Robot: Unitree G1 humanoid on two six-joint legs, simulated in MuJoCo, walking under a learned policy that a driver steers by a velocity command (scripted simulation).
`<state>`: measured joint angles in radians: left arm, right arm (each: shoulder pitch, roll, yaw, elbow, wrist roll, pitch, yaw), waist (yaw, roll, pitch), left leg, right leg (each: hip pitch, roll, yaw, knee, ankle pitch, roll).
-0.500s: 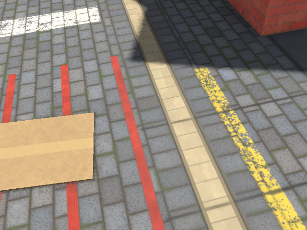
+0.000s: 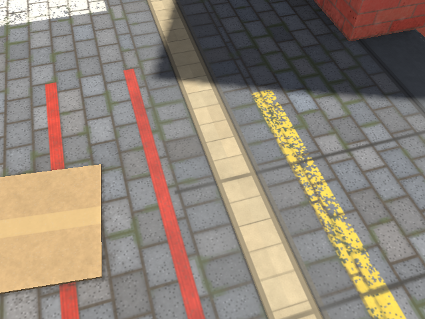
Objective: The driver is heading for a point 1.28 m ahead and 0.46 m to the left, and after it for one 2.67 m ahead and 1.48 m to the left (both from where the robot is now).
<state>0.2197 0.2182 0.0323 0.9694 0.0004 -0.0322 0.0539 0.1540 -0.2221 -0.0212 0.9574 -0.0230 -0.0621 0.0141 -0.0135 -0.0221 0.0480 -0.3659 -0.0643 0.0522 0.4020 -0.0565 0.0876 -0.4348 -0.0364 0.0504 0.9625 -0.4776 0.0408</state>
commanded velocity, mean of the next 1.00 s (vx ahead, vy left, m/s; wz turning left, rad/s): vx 0.33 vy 0.00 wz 0.49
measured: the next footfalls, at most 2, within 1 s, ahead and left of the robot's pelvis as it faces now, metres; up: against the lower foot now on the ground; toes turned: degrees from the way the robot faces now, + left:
right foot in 0.22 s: +0.08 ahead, -0.13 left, +0.00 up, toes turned +8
left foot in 0.76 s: +0.22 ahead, +0.23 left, +0.00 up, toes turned +30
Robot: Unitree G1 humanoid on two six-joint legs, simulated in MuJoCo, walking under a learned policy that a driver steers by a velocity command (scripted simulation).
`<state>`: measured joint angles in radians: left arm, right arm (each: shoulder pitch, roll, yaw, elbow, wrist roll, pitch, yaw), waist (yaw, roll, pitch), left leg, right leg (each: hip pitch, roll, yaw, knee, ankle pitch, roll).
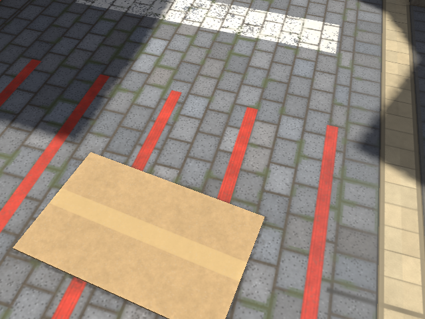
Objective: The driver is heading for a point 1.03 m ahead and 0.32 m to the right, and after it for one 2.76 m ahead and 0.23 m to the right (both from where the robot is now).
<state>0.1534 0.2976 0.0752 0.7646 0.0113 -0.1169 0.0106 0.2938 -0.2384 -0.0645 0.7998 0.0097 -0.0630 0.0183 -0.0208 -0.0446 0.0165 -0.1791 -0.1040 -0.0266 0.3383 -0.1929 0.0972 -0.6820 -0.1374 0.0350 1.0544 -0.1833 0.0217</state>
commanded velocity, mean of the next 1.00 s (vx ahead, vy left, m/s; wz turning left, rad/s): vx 0.15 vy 0.00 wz -0.27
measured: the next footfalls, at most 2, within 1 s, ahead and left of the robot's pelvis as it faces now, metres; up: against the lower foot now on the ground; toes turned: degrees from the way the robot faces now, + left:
right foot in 0.22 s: +0.32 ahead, -0.10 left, +0.00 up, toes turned +2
left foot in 0.64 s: +0.27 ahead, +0.13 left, +0.00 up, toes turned -12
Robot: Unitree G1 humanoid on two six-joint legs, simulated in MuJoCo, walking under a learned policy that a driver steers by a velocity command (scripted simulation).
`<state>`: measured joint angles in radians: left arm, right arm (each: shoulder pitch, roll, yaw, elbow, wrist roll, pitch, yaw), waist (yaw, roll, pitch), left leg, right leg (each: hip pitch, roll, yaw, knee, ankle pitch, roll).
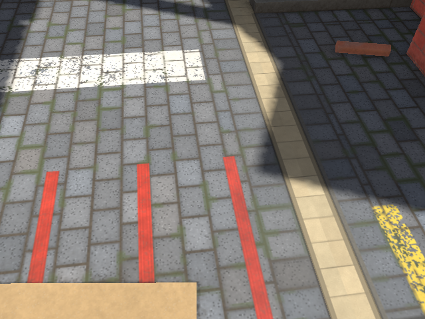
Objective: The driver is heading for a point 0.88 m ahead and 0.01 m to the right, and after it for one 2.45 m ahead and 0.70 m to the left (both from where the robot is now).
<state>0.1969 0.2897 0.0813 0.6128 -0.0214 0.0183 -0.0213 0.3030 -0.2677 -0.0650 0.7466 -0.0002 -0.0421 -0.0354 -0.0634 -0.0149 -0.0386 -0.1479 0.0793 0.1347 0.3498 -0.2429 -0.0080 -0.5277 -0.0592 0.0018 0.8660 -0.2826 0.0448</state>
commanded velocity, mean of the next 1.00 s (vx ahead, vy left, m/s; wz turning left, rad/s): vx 0.46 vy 0.00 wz -0.11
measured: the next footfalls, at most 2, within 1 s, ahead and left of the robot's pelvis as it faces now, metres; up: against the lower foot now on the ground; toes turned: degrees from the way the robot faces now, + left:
right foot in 0.14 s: +0.10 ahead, -0.15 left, +0.00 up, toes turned -9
left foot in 0.62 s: +0.49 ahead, -0.04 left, +0.00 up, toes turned -13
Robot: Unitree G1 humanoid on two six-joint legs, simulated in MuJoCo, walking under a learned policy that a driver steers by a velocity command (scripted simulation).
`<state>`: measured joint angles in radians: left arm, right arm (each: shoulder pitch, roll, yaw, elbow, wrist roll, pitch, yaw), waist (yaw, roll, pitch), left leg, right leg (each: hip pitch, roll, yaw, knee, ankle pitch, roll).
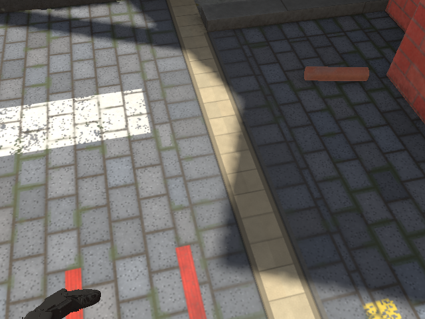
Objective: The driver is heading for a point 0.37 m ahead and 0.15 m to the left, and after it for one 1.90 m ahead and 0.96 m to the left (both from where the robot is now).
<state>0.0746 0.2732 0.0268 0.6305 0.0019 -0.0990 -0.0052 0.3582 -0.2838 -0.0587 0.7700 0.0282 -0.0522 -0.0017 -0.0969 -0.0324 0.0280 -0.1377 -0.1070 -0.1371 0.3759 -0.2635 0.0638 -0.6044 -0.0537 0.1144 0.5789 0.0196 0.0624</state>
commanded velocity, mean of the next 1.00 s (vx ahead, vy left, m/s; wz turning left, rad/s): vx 0.31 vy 0.00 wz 0.57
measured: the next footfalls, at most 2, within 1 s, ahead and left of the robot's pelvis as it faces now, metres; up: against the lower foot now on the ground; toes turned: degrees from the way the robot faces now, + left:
right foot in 0.08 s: +0.22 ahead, -0.15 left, +0.00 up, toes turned +8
left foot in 0.58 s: +0.43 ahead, +0.17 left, +0.00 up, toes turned +23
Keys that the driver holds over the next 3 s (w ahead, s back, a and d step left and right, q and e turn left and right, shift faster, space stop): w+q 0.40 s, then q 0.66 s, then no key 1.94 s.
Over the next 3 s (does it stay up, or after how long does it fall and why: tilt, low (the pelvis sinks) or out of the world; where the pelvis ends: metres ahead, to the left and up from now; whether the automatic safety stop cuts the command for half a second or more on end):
stays up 0.42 0.07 0.00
